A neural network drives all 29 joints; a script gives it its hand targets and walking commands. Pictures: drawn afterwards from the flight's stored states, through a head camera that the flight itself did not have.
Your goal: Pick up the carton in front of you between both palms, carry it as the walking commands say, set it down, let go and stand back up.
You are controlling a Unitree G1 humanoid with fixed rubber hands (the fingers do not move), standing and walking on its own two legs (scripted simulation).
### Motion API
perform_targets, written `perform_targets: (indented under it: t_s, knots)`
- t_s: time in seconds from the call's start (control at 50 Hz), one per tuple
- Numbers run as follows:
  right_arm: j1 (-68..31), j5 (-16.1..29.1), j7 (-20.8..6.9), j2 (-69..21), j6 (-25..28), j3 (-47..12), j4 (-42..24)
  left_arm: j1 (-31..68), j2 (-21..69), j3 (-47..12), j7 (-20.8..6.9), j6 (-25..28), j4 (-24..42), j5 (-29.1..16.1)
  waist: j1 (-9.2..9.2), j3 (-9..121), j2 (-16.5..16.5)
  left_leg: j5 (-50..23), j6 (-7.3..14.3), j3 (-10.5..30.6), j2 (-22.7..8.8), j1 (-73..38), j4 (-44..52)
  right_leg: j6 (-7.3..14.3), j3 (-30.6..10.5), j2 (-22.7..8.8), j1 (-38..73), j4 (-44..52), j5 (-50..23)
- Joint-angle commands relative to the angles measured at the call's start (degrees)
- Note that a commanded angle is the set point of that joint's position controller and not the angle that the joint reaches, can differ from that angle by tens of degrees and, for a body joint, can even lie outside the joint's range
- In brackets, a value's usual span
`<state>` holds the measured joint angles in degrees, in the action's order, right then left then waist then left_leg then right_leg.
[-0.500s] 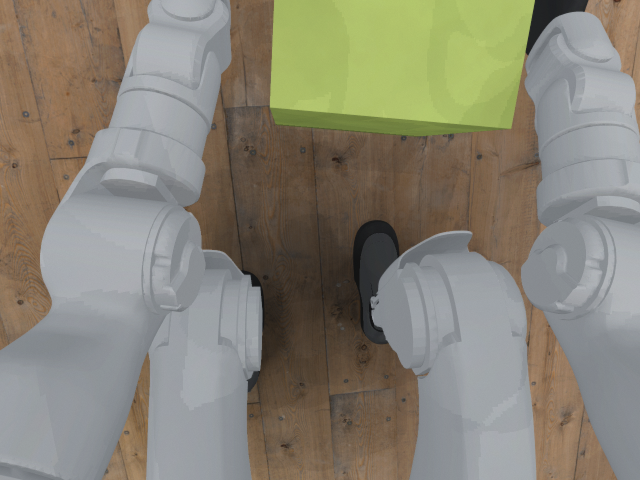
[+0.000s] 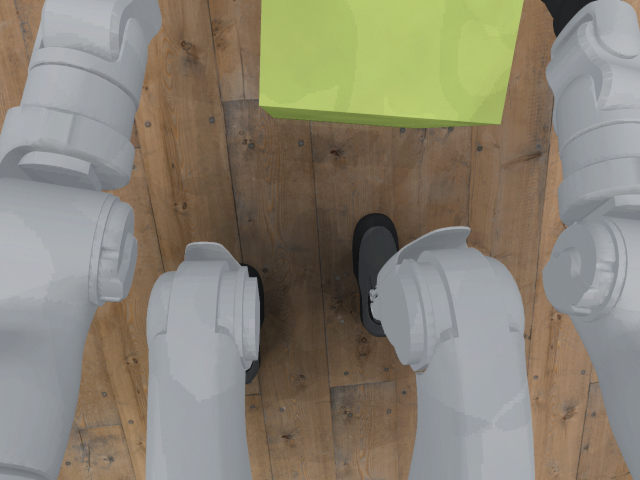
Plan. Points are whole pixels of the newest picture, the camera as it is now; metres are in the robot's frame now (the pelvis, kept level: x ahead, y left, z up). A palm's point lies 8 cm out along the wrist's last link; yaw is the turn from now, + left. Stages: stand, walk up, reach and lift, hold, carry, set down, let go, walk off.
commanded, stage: set down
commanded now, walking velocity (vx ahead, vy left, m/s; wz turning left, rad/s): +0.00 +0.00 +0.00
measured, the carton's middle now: (367, 24) +0.53 -0.10 -0.25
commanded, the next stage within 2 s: let go in 0.92 s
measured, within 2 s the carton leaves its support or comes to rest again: neither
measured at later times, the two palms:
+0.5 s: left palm out of the picture +0.59 +0.10 +0.01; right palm out of the picture +0.51 -0.28 +0.01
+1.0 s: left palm out of the picture +0.59 +0.11 +0.16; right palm out of the picture +0.50 -0.28 +0.16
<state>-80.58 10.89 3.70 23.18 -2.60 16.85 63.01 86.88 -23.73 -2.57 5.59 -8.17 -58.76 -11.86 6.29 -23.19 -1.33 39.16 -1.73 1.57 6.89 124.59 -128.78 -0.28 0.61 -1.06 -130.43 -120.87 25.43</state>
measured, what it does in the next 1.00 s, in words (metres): rises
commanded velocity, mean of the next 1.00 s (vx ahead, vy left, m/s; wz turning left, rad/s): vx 0.00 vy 0.00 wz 0.00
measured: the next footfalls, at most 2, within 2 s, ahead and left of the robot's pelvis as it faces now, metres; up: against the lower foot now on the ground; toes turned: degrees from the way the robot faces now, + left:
none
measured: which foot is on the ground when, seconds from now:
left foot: down 0.00-1.00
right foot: down 0.00-1.00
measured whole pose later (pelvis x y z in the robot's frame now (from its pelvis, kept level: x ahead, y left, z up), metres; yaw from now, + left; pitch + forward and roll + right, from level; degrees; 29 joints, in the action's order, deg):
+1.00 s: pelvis +0.05 -0.01 +0.25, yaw +0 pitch +46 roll +1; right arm -56.9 1.5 0.1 13.3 -8.6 20.4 46.2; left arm 65.5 -16.4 11.8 2.0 -10.0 -54.0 0.5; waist 6.9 5.7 -2.8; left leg 26.8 -0.8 2.5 4.1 91.6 -72.7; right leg 0.1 -1.1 0.6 -96.7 -68.2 17.3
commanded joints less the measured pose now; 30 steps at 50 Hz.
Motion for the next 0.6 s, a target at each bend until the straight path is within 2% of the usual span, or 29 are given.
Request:
perform_targets:
  t_s: [0.0,0.02,0.04,0.06,0.08,0.1,0.12,0.14,0.18,0.2,0.22,0.24,0.26,0.28,0.3,0.32,0.34,0.36,0.38,0.4,0.42,0.44,0.46,0.48,0.5,0.52,0.54,0.56,0.58]
  knots:
    - [-11.9,-0.5,0.6,9.4,-0.6,1.2,-10.5,17.6,-5.5,3.0,0.5,-0.2,9.4,1.2,5.13,82.4,-4.3,-11.9,-0.5,-4.1,-1.9,-22.3,15.9,-1.0,2.4,0.9,55.7,7.3,-21.4]
    - [-10.9,-1.9,0.8,8.6,-1.3,0.6,-12.5,16.1,-4.4,3.3,0.8,-0.9,8.2,1.9,6.69,83.1,-3.1,-12.8,0.0,-3.3,-1.6,-23.8,16.4,-0.9,2.1,1.4,55.7,8.3,-21.5]
    - [-11.5,-2.1,1.4,9.2,-2.0,1.0,-15.3,15.6,-4.8,5.0,1.0,-0.9,12.6,1.7,4.97,88.4,-3.0,-12.5,-0.2,-4.4,-1.3,-26.6,17.0,-0.8,2.1,1.4,58.9,9.1,-20.8]
    - [-10.0,-2.0,1.4,8.3,-2.9,1.0,-15.5,14.7,-5.8,5.4,1.2,-1.7,12.1,3.8,4.57,87.6,-3.8,-11.6,0.0,-4.6,-1.1,-26.8,18.4,-1.1,3.1,2.2,56.0,10.2,-19.4]
    - [-11.1,-1.3,1.3,7.2,-3.6,0.8,-16.9,14.3,-2.5,4.9,1.2,-2.2,12.0,2.6,5.58,88.4,-4.0,-12.1,0.0,-4.8,-1.1,-25.0,19.4,-0.6,2.8,2.3,57.5,11.0,-21.7]
    - [-7.3,-1.9,1.2,5.1,-4.3,0.8,-14.7,11.7,-1.8,5.8,0.9,-2.4,9.5,3.2,4.12,84.7,-3.5,-10.8,0.4,-4.9,-0.3,-24.3,21.3,-0.9,2.9,2.4,56.6,12.4,-19.2]
    - [-6.3,-3.0,1.1,5.5,-4.4,1.5,-15.5,11.9,-2.6,6.1,1.0,-2.4,11.3,4.1,5.65,83.9,-3.8,-10.5,0.2,-4.5,-0.6,-22.2,22.1,-0.5,2.5,2.3,56.4,13.1,-20.6]
    - [-5.6,-2.5,1.0,3.3,-4.8,1.6,-15.1,11.3,-2.8,7.6,0.8,-2.7,9.2,4.8,5.61,82.9,-2.8,-10.0,0.8,-4.2,-0.8,-22.3,23.7,-1.0,3.2,2.6,54.5,14.4,-19.7]
    - [-4.8,-4.4,1.0,1.8,-5.4,2.2,-15.0,7.8,-1.8,9.3,0.4,-2.8,5.4,6.9,3.98,78.9,-2.1,-9.3,1.1,-4.7,-0.7,-19.6,24.9,-1.2,2.4,2.6,53.9,16.4,-18.1]
    - [-5.2,-5.5,0.8,2.7,-5.2,2.9,-16.6,9.2,-2.9,11.9,0.4,-2.4,8.2,9.2,2.71,79.1,-2.3,-10.1,1.0,-5.1,-0.4,-19.8,26.0,-1.3,2.1,3.2,51.3,17.8,-16.9]
    - [-4.1,-5.2,0.4,1.6,-5.2,2.6,-13.4,7.4,-1.1,10.8,0.3,-2.5,3.9,8.0,3.68,78.0,-1.8,-10.2,0.8,-4.8,-0.5,-20.2,27.7,-1.5,3.1,3.3,52.4,18.4,-17.8]
    - [-3.0,-5.6,0.4,1.5,-4.6,2.7,-16.1,6.9,-0.9,11.0,0.3,-1.9,5.8,8.2,3.92,78.1,-2.3,-11.1,1.0,-4.4,-0.5,-20.2,27.6,-1.4,2.2,3.3,52.6,18.9,-19.3]
    - [-1.2,-6.2,0.2,0.7,-4.8,3.2,-14.4,5.2,-0.6,11.6,0.1,-1.8,5.0,8.6,3.36,77.5,-0.2,-12.0,0.9,-3.8,-0.2,-19.8,29.8,-1.9,3.3,3.0,50.4,19.8,-19.3]
    - [-1.5,-6.6,0.0,2.0,-4.3,4.2,-14.5,5.5,1.4,11.0,-0.1,-1.7,4.9,8.6,4.04,77.6,-4.5,-11.7,0.5,-4.5,-0.4,-20.6,29.9,-1.2,2.3,3.2,48.6,21.1,-18.1]
    - [-1.0,-6.1,-0.1,0.4,-4.7,2.9,-14.7,6.0,-0.5,11.0,-0.4,-1.5,5.2,8.9,4.77,77.7,-2.2,-10.3,0.7,-4.2,-0.5,-20.8,30.8,-1.9,2.7,3.5,50.3,22.1,-18.0]
    - [-0.9,-6.4,-0.2,1.7,-4.3,2.8,-15.8,5.4,-0.6,12.4,-0.3,-1.3,5.6,9.3,3.07,79.6,-1.9,-11.7,0.3,-5.2,-0.1,-21.7,31.2,-1.7,2.4,3.8,53.1,23.0,-18.2]
    - [-1.2,-5.9,-0.2,0.8,-4.3,3.0,-16.8,4.7,1.0,10.9,-0.5,-1.3,4.7,8.6,4.56,79.9,-3.1,-11.3,0.2,-4.8,-0.5,-22.0,31.8,-1.7,3.0,3.7,52.7,23.6,-19.0]
    - [-1.0,-5.1,-0.2,0.8,-4.7,2.2,-17.2,5.1,-1.1,12.5,-0.5,-1.2,6.6,9.3,2.37,80.2,-1.9,-12.6,0.4,-4.8,-0.5,-23.0,33.8,-2.1,2.9,3.8,53.6,24.1,-20.8]
    - [1.6,-6.4,-0.3,0.8,-4.7,2.3,-17.5,3.3,-0.9,12.3,-0.6,-1.0,6.5,9.4,4.2,82.3,-0.3,-13.5,0.5,-5.2,-0.2,-22.4,33.4,-2.1,3.1,4.4,58.1,24.8,-22.7]
    - [0.9,-5.8,-0.5,2.2,-4.8,3.1,-18.2,5.0,0.2,10.6,-0.7,-1.3,8.1,8.3,4.32,84.0,-3.4,-14.3,0.3,-4.8,-0.1,-25.3,34.7,-1.8,2.8,4.0,57.6,26.1,-23.3]
    - [1.5,-6.3,-0.5,1.7,-5.4,3.5,-20.5,4.5,-1.9,12.6,-0.7,-1.5,8.6,9.2,3.83,85.6,-2.2,-15.1,0.8,-4.7,-0.1,-29.0,36.0,-2.6,3.7,4.1,57.2,27.2,-22.5]
    - [1.9,-4.5,-0.6,1.6,-5.7,2.3,-21.6,5.1,-0.8,11.2,-0.8,-1.8,11.4,9.2,2.45,87.9,-5.2,-18.1,0.1,-5.1,0.0,-32.2,36.9,-2.0,2.8,4.4,56.6,28.4,-24.6]
    - [1.6,-5.1,-1.2,2.4,-6.1,2.9,-19.7,4.3,1.1,9.6,-0.7,-2.7,10.3,7.7,4.18,89.0,-4.4,-17.5,-0.1,-3.9,-0.1,-33.3,38.7,-1.8,4.0,4.1,57.8,28.6,-24.2]
    - [2.5,-5.2,-1.3,1.8,-6.5,2.5,-21.7,3.8,0.1,10.9,-0.5,-2.7,11.5,7.4,4.37,90.5,-3.0,-17.1,-0.1,-5.1,0.2,-33.0,39.0,-1.8,3.9,4.4,62.2,29.6,-25.1]
    - [2.9,-5.5,-1.2,3.1,-6.4,3.2,-23.2,4.3,-0.4,10.9,-0.6,-2.5,14.0,7.4,4.53,91.1,-3.7,-17.9,-0.3,-4.9,0.6,-34.1,40.1,-1.7,3.9,4.3,62.9,30.7,-25.9]
    - [1.9,-4.4,-1.3,1.0,-7.0,2.1,-23.6,4.4,-0.5,10.5,-1.0,-3.3,11.7,7.7,4.69,89.5,-3.5,-17.1,0.2,-4.5,-0.1,-34.4,41.3,-1.9,3.8,4.3,62.6,32.0,-25.6]
    - [2.7,-5.4,-1.2,1.4,-7.3,2.8,-24.2,3.2,-1.4,11.5,-1.0,-3.2,13.3,9.2,3.11,89.9,-3.6,-17.9,0.2,-4.8,0.1,-34.4,41.5,-1.9,3.6,4.2,63.3,32.4,-25.3]
    - [3.2,-5.3,-1.3,2.7,-7.6,3.7,-24.8,2.4,-0.9,11.5,-1.3,-3.7,12.2,8.4,4.43,90.2,-3.8,-16.9,0.1,-4.2,0.0,-35.5,42.9,-1.6,3.6,4.3,65.2,34.1,-25.1]
    - [5.3,-5.6,-1.5,1.1,-7.7,3.5,-25.0,3.2,-1.5,11.9,-1.4,-3.5,15.2,8.6,4.47,91.3,-4.2,-19.2,-0.1,-4.9,0.1,-36.0,43.7,-1.7,3.2,4.3,66.8,35.0,-27.4]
